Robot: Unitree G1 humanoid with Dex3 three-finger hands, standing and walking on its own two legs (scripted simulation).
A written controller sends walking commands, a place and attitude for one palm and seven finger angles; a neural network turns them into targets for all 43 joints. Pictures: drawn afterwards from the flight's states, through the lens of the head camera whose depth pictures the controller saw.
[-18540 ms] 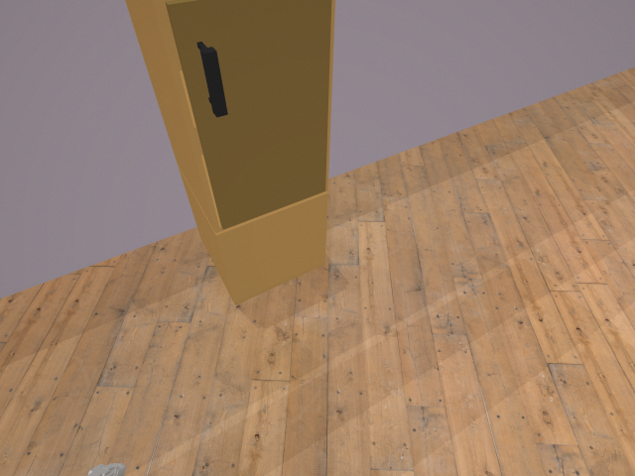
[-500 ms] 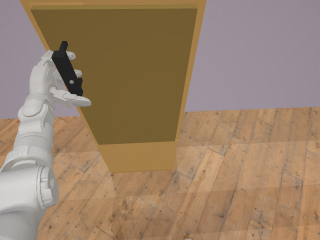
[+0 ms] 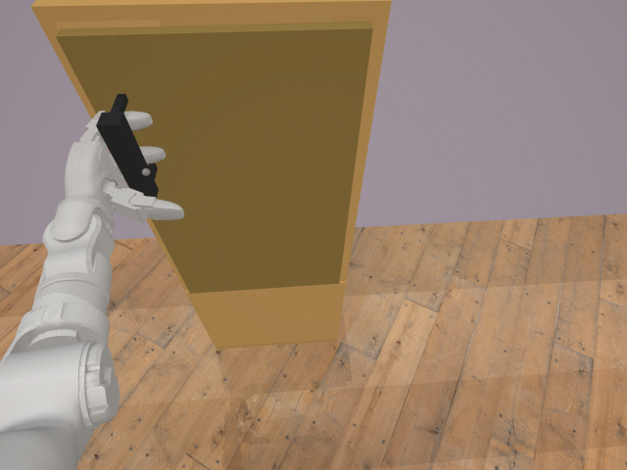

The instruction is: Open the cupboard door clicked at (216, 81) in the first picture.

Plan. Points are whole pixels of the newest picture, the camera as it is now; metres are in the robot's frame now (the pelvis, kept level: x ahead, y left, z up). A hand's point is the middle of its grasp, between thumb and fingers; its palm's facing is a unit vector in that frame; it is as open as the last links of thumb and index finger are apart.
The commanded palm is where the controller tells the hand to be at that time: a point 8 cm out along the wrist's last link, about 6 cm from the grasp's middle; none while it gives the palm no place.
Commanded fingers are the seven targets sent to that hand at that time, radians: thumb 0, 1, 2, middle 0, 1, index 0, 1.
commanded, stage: slide the fingers in behind the handle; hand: left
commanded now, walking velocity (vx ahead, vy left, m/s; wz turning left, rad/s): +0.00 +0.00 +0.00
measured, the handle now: (134, 150) +0.50 +0.23 +0.13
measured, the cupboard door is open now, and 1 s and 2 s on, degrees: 0 0 42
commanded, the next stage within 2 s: close the thumb around the handle in 0.12 s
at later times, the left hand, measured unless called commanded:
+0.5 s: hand (143, 169) +0.46 +0.21 +0.13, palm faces +0.05 -1.00 +0.00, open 11.7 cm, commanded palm +0.43 +0.26 +0.13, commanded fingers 0.00 0.34 0.66 -0.36 -1.29 -0.36 -1.29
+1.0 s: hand (144, 171) +0.46 +0.21 +0.13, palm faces +0.05 -1.00 +0.01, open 5.8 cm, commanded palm +0.43 +0.26 +0.13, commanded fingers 0.00 0.90 0.90 -0.40 -1.35 -0.40 -1.35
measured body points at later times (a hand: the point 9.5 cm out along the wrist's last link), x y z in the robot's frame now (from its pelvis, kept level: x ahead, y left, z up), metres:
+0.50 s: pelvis +0.00 +0.01 +0.00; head +0.05 +0.01 +0.45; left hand +0.45 +0.26 +0.13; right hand +0.05 -0.26 -0.12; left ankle -0.01 +0.10 -0.72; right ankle +0.00 -0.09 -0.72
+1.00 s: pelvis -0.01 +0.01 +0.00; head +0.04 +0.02 +0.45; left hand +0.45 +0.26 +0.13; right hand +0.04 -0.25 -0.11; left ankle -0.01 +0.10 -0.72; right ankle +0.00 -0.09 -0.72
